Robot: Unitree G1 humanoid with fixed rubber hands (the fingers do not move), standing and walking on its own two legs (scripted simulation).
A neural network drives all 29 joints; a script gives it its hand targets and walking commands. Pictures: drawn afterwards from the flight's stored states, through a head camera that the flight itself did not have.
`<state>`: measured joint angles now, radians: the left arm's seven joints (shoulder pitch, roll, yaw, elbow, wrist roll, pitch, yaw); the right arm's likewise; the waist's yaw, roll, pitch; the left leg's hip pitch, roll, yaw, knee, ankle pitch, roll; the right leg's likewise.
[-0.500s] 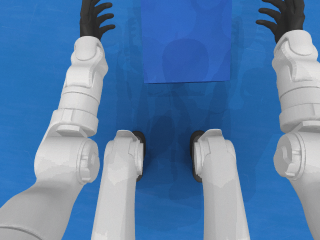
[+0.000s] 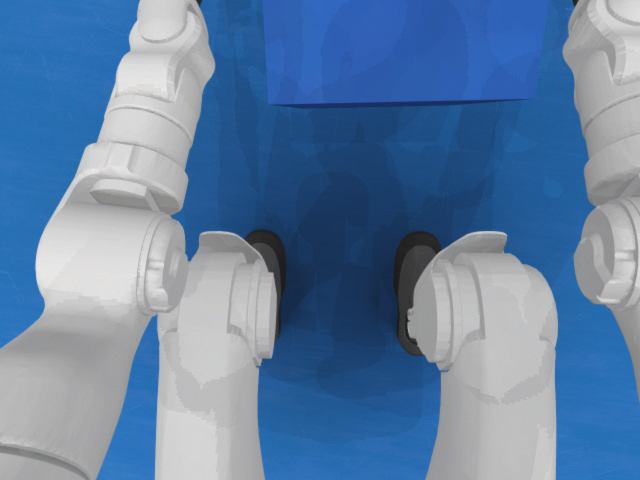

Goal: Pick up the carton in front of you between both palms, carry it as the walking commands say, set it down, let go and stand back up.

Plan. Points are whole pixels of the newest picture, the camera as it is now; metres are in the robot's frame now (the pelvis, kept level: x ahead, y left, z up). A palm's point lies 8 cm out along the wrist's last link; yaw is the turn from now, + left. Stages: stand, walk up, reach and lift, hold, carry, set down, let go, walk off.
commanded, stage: reach and lift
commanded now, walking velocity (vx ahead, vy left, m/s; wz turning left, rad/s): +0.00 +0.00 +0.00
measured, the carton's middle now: (386, 2) +0.53 -0.06 -0.25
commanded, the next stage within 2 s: none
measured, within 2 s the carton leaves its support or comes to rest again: leaves its support in 0.72 s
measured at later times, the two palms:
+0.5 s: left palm out of the picture +0.54 +0.10 -0.17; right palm out of the picture +0.53 -0.21 -0.17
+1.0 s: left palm out of the picture +0.52 +0.08 -0.05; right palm out of the picture +0.50 -0.22 -0.05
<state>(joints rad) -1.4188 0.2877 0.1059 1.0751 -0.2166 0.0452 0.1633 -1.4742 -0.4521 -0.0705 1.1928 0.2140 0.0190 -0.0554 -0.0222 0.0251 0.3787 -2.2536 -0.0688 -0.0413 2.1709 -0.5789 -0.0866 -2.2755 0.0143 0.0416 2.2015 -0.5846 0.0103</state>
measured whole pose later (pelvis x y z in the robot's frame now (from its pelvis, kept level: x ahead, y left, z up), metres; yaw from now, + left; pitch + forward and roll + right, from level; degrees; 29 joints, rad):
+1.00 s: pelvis +0.00 +0.01 +0.03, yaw -2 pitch +40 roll +2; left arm -1.13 0.01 0.40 0.74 0.03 0.26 0.17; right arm -1.22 -0.22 -0.26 0.87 -0.02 0.30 -0.07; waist -0.03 0.05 0.02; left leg -2.20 -0.12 -0.07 2.07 -0.57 -0.11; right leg -2.24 0.09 0.08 2.08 -0.54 0.06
